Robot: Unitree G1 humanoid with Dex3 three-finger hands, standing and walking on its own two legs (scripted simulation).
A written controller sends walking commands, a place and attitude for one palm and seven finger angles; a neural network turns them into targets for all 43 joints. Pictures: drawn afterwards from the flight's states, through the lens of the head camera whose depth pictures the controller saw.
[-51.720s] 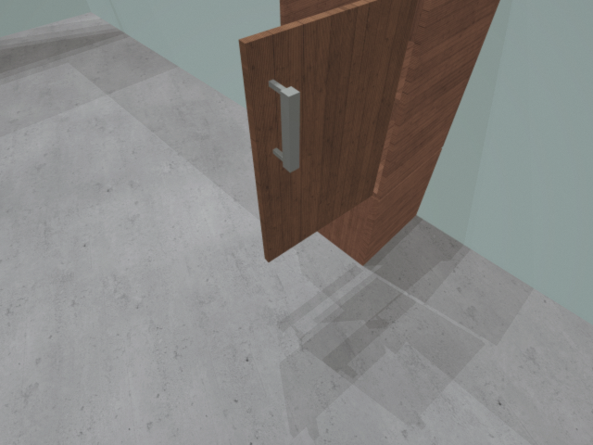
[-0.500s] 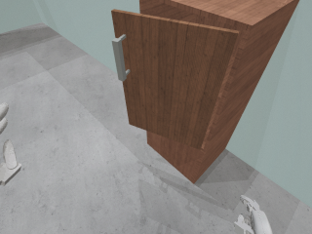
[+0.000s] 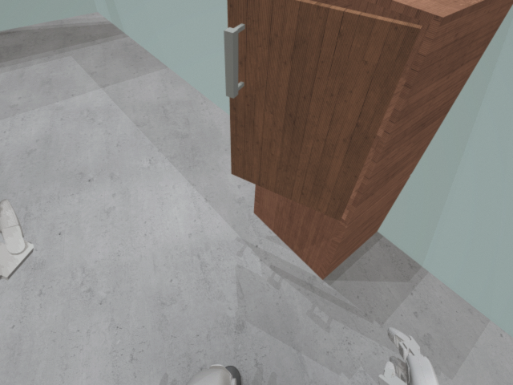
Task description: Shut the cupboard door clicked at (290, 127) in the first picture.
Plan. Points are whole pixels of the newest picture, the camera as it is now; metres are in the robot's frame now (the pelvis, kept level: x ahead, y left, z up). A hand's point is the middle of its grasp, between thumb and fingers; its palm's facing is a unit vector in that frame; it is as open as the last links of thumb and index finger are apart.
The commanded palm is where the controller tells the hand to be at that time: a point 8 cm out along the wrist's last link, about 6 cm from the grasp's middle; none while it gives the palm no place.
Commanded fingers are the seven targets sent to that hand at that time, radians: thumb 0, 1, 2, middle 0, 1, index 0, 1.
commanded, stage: step back with the hand held close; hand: left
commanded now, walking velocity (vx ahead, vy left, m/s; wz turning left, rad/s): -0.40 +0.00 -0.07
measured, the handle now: (236, 61) +0.80 +0.10 +0.11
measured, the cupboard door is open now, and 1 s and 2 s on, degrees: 21 21 21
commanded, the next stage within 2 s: stop stepping back and stand still in 0.20 s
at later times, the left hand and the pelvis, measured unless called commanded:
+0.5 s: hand out of the picture +0.08 +0.28 +0.19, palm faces +0.41 -0.81 -0.43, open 7.4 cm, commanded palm +0.02 +0.32 +0.19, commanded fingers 0.00 0.90 0.90 -0.20 -0.30 -0.20 -0.30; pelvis -0.13 +0.02 +0.00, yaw -3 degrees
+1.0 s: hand out of the picture +0.05 +0.27 +0.19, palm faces +0.36 -0.81 -0.46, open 7.4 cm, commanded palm +0.00 +0.31 +0.19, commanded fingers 0.00 0.90 0.90 -0.20 -0.30 -0.20 -0.30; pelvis -0.17 +0.03 +0.01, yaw -5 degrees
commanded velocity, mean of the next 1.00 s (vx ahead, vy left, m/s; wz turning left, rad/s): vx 0.01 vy -0.03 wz -0.02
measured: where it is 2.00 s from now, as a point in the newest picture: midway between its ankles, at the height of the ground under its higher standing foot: outside the picture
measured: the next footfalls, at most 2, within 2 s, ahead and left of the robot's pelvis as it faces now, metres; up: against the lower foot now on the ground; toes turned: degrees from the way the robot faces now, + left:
left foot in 0.28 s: +0.07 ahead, +0.12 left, +0.00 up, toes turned +2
right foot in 0.52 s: -0.15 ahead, -0.06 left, +0.00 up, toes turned -7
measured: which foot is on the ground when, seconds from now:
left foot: down 0.00-0.14, up 0.16-0.26, down 0.28-0.52, up 0.54-0.70, down 0.72-1.00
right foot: down 0.00-0.28, up 0.30-0.50, down 0.52-1.00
